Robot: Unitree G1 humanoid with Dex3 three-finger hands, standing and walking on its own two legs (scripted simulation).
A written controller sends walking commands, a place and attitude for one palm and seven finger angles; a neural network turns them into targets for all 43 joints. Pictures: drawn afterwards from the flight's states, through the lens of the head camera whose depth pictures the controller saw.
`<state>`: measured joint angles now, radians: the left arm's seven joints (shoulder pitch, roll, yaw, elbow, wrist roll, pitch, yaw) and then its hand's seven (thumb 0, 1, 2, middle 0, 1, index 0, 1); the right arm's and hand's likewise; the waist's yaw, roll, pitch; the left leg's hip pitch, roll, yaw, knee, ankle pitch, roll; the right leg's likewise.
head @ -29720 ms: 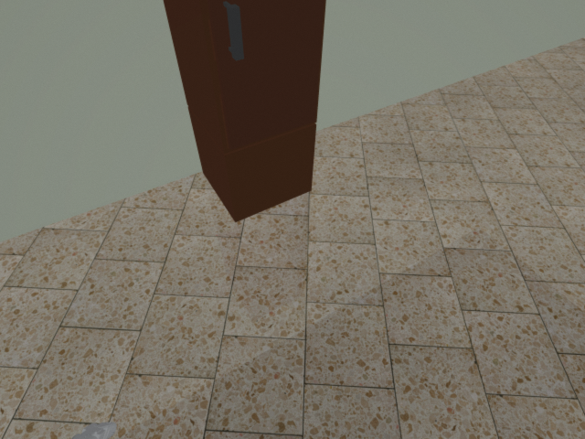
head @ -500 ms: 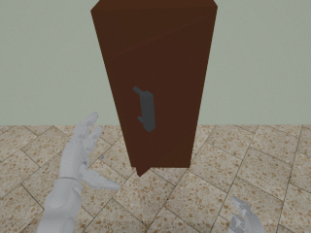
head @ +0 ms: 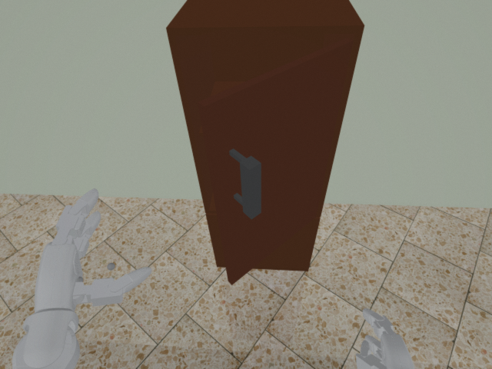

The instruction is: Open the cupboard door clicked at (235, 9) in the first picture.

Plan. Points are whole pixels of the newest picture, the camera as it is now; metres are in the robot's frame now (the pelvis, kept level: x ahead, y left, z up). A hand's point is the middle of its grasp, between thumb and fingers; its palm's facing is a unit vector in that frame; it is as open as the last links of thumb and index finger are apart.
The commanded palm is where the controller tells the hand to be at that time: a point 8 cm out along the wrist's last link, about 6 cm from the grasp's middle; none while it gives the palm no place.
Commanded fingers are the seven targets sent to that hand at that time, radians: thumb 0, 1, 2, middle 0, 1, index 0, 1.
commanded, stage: draw the hand back to the body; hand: left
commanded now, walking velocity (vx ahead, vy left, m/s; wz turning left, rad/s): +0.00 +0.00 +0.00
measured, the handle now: (243, 183) +0.43 +0.05 +0.07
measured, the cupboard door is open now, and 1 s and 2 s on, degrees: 44 44 44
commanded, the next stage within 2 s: step back with the hand held close in 0.70 s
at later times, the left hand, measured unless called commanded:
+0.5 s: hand (54, 260) +0.21 +0.27 +0.14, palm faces +0.45 -0.81 -0.38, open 7.7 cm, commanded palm +0.16 +0.31 +0.16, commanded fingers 0.00 0.90 0.90 -0.20 -0.30 -0.20 -0.30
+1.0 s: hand (50, 256) +0.20 +0.27 +0.16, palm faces +0.40 -0.78 -0.48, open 7.4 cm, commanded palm +0.15 +0.31 +0.17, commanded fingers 0.00 0.90 0.90 -0.20 -0.30 -0.20 -0.30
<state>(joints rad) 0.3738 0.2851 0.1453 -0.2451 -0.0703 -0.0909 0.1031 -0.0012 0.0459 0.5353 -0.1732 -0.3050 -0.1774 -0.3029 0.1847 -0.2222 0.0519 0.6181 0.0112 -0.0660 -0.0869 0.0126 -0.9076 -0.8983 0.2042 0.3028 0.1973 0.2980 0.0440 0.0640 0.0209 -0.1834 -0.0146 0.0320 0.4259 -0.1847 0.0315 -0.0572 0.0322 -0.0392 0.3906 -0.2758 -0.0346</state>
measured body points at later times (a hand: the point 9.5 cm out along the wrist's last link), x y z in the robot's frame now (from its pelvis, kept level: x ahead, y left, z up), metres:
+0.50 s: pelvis +0.01 +0.01 +0.00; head +0.00 -0.01 +0.45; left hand +0.18 +0.31 +0.16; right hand +0.20 -0.21 -0.09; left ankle +0.03 +0.10 -0.74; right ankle -0.04 -0.09 -0.74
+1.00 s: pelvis +0.01 +0.01 +0.00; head +0.01 -0.01 +0.45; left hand +0.18 +0.31 +0.18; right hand +0.19 -0.23 -0.09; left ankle +0.03 +0.10 -0.74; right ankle -0.04 -0.09 -0.74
